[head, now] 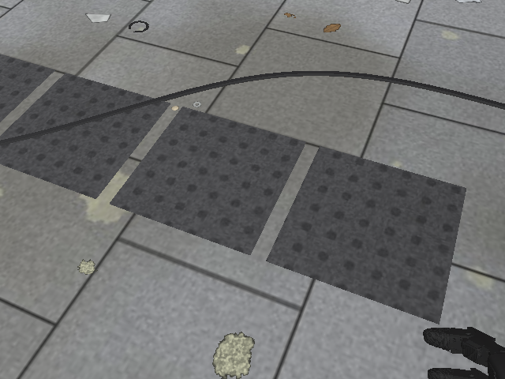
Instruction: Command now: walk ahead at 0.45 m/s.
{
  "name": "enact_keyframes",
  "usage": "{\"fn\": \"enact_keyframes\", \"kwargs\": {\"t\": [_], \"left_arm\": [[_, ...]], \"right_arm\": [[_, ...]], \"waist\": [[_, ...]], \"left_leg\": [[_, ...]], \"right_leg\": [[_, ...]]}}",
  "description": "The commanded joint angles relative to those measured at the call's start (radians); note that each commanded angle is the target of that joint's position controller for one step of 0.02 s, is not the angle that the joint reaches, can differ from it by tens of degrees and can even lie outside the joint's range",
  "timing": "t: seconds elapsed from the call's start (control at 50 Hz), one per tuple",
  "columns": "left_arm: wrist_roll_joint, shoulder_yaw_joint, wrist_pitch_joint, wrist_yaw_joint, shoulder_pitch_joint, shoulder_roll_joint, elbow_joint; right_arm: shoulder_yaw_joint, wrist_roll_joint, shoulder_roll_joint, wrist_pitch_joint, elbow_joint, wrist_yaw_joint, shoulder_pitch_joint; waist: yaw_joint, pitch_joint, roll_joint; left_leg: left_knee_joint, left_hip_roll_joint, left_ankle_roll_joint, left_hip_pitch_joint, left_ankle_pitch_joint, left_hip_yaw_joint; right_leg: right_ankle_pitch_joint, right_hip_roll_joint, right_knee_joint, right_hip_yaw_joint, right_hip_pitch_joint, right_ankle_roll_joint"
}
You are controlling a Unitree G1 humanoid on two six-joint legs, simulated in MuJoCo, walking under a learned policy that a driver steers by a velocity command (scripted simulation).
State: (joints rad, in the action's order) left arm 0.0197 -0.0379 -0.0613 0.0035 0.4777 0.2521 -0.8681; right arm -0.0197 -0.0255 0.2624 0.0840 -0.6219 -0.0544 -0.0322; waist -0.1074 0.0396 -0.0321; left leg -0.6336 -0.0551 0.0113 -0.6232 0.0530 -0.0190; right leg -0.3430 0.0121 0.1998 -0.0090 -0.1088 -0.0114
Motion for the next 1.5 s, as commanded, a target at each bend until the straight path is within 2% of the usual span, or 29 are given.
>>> {"fn": "enact_keyframes", "kwargs": {"t": [0.02, 0.06, 0.08, 0.1, 0.12, 0.14, 0.16, 0.18, 0.3, 0.4, 0.48, 0.52, 0.54, 0.56, 0.6, 0.8, 0.86, 0.92, 0.98, 1.02, 1.06, 1.08, 1.1, 1.12, 1.14, 1.16, 1.22, 1.36, 1.5], "left_arm": [[0.006, -0.051, -0.013, 0.005, -0.038, 0.205, 0.048], [-0.002, -0.055, -0.001, 0.005, -0.048, 0.214, 0.047], [-0.013, -0.048, 0.003, 0.010, -0.051, 0.197, 0.056], [-0.033, -0.021, -0.001, 0.010, 0.032, 0.099, 0.086], [-0.016, 0.000, -0.014, 0.006, 0.117, 0.043, 0.061], [0.012, -0.031, -0.019, 0.002, 0.042, 0.151, 0.063], [0.020, -0.036, -0.016, 0.004, -0.053, 0.175, 0.089], [0.004, -0.033, -0.011, 0.010, -0.100, 0.159, 0.097], [-0.028, -0.028, 0.046, 0.035, -0.093, 0.090, 0.092], [-0.025, -0.020, 0.056, 0.030, -0.245, 0.092, 0.124], [-0.028, -0.027, 0.058, 0.031, -0.302, 0.109, 0.141], [-0.043, -0.030, 0.050, 0.037, -0.286, 0.124, 0.138], [-0.042, -0.039, 0.049, 0.044, -0.281, 0.173, 0.145], [-0.027, -0.049, 0.055, 0.046, -0.312, 0.211, 0.130], [-0.027, -0.028, 0.060, 0.032, -0.324, 0.099, 0.127], [-0.023, -0.031, 0.048, 0.032, -0.324, 0.116, 0.039], [-0.013, -0.035, 0.057, 0.032, -0.308, 0.110, 0.003], [-0.001, -0.030, 0.025, 0.024, -0.397, 0.089, 0.042], [0.007, -0.029, -0.023, -0.001, -0.443, 0.088, 0.058], [0.012, -0.030, -0.038, -0.018, -0.408, 0.086, 0.036], [0.006, -0.046, -0.035, -0.022, -0.252, 0.094, -0.043], [0.005, -0.065, -0.029, -0.017, -0.139, 0.127, -0.081], [0.001, -0.091, -0.027, -0.006, -0.009, 0.213, -0.102], [-0.004, -0.092, -0.034, -0.015, 0.057, 0.258, -0.111], [-0.010, -0.063, -0.045, -0.016, -0.026, 0.175, -0.094], [-0.011, -0.050, -0.052, -0.017, -0.098, 0.133, -0.069], [-0.019, -0.025, -0.048, -0.024, -0.167, 0.090, -0.052], [-0.019, -0.033, -0.033, 0.005, -0.105, 0.152, -0.081], [0.001, -0.048, -0.019, 0.014, -0.067, 0.164, -0.118]], "right_arm": [[-0.034, -0.003, 0.108, 0.013, 0.085, 0.004, 0.055], [-0.065, 0.003, 0.158, 0.005, 0.039, 0.019, -0.120], [-0.081, 0.009, 0.186, -0.002, 0.000, 0.031, -0.269], [-0.097, 0.043, 0.281, -0.006, -0.013, 0.040, -0.380], [-0.084, 0.047, 0.261, -0.005, -0.019, 0.029, -0.382], [-0.066, 0.036, 0.197, -0.005, -0.005, 0.025, -0.294], [-0.054, 0.025, 0.158, -0.005, -0.008, 0.024, -0.227], [-0.047, 0.026, 0.132, 0.000, -0.018, 0.019, -0.178], [-0.035, 0.052, 0.103, 0.031, -0.077, 0.019, -0.090], [-0.041, 0.049, 0.146, -0.009, -0.127, 0.043, -0.120], [-0.032, 0.037, 0.135, -0.033, -0.159, 0.042, -0.130], [-0.012, 0.033, 0.086, -0.035, -0.178, 0.042, -0.156], [-0.005, 0.050, 0.072, -0.029, -0.184, 0.041, -0.204], [-0.008, 0.048, 0.071, -0.026, -0.197, 0.039, -0.286], [-0.007, 0.044, 0.098, -0.038, -0.193, 0.045, -0.178], [-0.009, 0.032, 0.100, -0.076, -0.247, 0.061, -0.162], [-0.020, 0.020, 0.120, -0.086, -0.277, 0.064, -0.183], [-0.044, 0.004, 0.192, -0.068, -0.293, 0.070, -0.229], [-0.054, 0.010, 0.194, -0.026, -0.306, 0.071, -0.256], [-0.058, -0.004, 0.196, -0.024, -0.300, 0.065, -0.224], [-0.061, -0.010, 0.202, -0.033, -0.288, 0.060, -0.169], [-0.052, -0.003, 0.176, -0.031, -0.285, 0.060, -0.157], [-0.030, 0.008, 0.103, -0.025, -0.255, 0.057, -0.122], [-0.019, 0.011, 0.068, -0.007, -0.223, 0.062, -0.129], [-0.035, -0.014, 0.125, 0.005, -0.232, 0.058, -0.137], [-0.038, -0.030, 0.140, 0.014, -0.239, 0.050, -0.145], [-0.049, -0.006, 0.130, 0.013, -0.250, 0.039, -0.127], [-0.026, 0.009, 0.050, -0.006, -0.188, 0.030, 0.055], [-0.032, 0.000, 0.089, 0.008, -0.144, 0.006, 0.145]], "waist": [[0.076, 0.054, 0.141], [0.178, -0.074, 0.142], [0.250, -0.163, 0.125], [0.228, -0.324, -0.100], [0.187, -0.481, -0.291], [0.186, -0.343, -0.167], [0.162, -0.201, -0.090], [0.127, -0.128, -0.003], [0.041, -0.117, -0.041], [0.100, -0.103, -0.032], [0.111, -0.067, -0.027], [0.093, -0.076, 0.010], [0.124, -0.109, 0.073], [0.189, -0.128, 0.176], [0.121, -0.101, 0.115], [0.121, -0.092, 0.052], [0.127, -0.056, -0.002], [0.158, 0.118, -0.130], [0.170, 0.143, -0.113], [0.142, 0.091, -0.082], [0.064, 0.015, -0.067], [0.013, -0.038, -0.040], [-0.036, -0.079, 0.164], [-0.036, -0.136, 0.347], [0.007, -0.075, 0.206], [0.039, -0.019, 0.163], [0.079, 0.031, 0.114], [0.052, 0.071, 0.107], [0.074, 0.081, 0.106]], "left_leg": [[0.078, 0.035, 0.039, 0.128, -0.037, -0.007], [0.084, 0.088, 0.090, 0.367, -0.002, -0.049], [0.070, 0.058, 0.115, 0.595, -0.038, -0.021], [0.066, -0.204, 0.221, 0.947, -0.079, 0.325], [0.280, -0.370, 0.328, 1.008, -0.056, 0.754], [0.316, -0.337, 0.294, 0.866, -0.053, 0.670], [0.305, -0.300, 0.266, 0.710, -0.151, 0.482], [0.316, -0.246, 0.246, 0.572, -0.282, 0.362], [0.396, -0.154, 0.249, 0.333, -0.540, 0.112], [0.420, -0.134, 0.218, 0.347, -0.226, 0.093], [0.389, -0.143, 0.209, 0.372, 0.049, 0.155], [0.316, -0.082, 0.132, 0.350, 0.086, 0.138], [0.258, -0.030, 0.087, 0.321, 0.122, 0.105], [0.278, 0.031, 0.054, 0.302, 0.175, 0.055], [0.260, 0.042, 0.031, 0.354, 0.174, 0.024], [0.215, 0.016, 0.037, 0.437, -0.056, 0.035], [0.257, 0.016, 0.080, 0.412, 0.364, 0.059], [0.444, -0.215, 0.214, 0.433, 0.714, 0.373], [0.447, -0.297, 0.259, 0.555, 0.460, 0.437], [0.413, -0.246, 0.217, 0.564, 0.305, 0.321], [0.327, -0.147, 0.158, 0.396, 0.165, 0.174], [0.207, -0.097, 0.121, 0.311, 0.052, 0.108], [-0.129, 0.021, 0.038, 0.158, 0.075, -0.025], [-0.407, 0.123, 0.004, -0.033, 0.477, 0.019], [-0.546, 0.056, 0.026, -0.124, 0.498, 0.116], [-0.563, 0.008, 0.054, -0.148, 0.404, 0.121], [-0.455, -0.070, 0.055, -0.095, 0.207, 0.082], [-0.073, -0.040, -0.023, -0.034, -0.031, 0.005], [0.106, -0.013, 0.044, 0.030, -0.052, 0.021]], "right_leg": [[0.536, -0.254, -0.016, -0.101, 0.100, -0.139], [0.849, -0.217, 0.225, -0.047, 0.096, -0.103], [0.826, -0.170, 0.439, -0.024, 0.215, -0.066], [0.390, -0.047, 0.835, 0.010, 0.525, -0.005], [-0.241, 0.086, 1.105, -0.109, 0.657, 0.032], [-0.218, 0.023, 1.192, -0.161, 0.718, 0.031], [-0.160, -0.028, 1.173, -0.102, 0.734, 0.026], [-0.102, -0.071, 1.108, -0.077, 0.703, 0.027], [0.058, -0.112, 0.798, -0.068, 0.497, 0.062], [0.207, -0.110, 0.516, -0.060, 0.446, 0.068], [0.165, -0.092, 0.346, -0.054, 0.398, 0.050], [0.344, -0.109, 0.189, -0.076, 0.266, 0.025], [0.536, -0.174, 0.214, -0.133, 0.186, 0.002], [0.473, -0.177, 0.258, -0.146, 0.176, -0.041], [0.343, -0.113, 0.246, -0.104, 0.249, -0.011], [0.484, -0.082, 0.275, -0.073, 0.242, -0.002], [0.060, -0.012, 0.328, -0.001, 0.307, -0.010], [-0.078, -0.002, 0.487, 0.053, 0.593, -0.020], [-0.140, -0.080, 0.553, -0.009, 0.735, -0.049], [-0.062, -0.076, 0.415, 0.024, 0.618, -0.054], [0.157, 0.009, 0.287, 0.106, 0.259, -0.040], [0.173, 0.009, 0.288, 0.074, 0.090, -0.052], [0.054, -0.187, 0.146, -0.237, -0.042, -0.139], [0.020, -0.376, 0.001, -0.636, -0.162, -0.272], [-0.026, -0.392, 0.009, -0.602, -0.119, -0.276], [-0.002, -0.351, 0.006, -0.486, -0.066, -0.241], [0.196, -0.263, -0.051, -0.264, 0.049, -0.176], [0.362, -0.203, -0.116, -0.072, 0.157, -0.175], [0.441, -0.281, -0.059, -0.041, 0.029, -0.148]]}}
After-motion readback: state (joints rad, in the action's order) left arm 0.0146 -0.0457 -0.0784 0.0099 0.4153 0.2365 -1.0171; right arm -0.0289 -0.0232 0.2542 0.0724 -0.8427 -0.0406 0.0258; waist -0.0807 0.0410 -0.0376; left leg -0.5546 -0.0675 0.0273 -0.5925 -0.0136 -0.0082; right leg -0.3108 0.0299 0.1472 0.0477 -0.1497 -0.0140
